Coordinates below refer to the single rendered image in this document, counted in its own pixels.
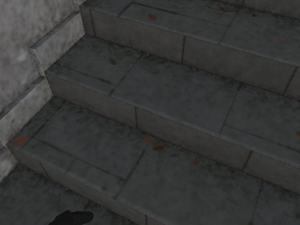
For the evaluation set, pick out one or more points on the left robot hand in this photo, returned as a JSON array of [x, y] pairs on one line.
[[73, 218]]

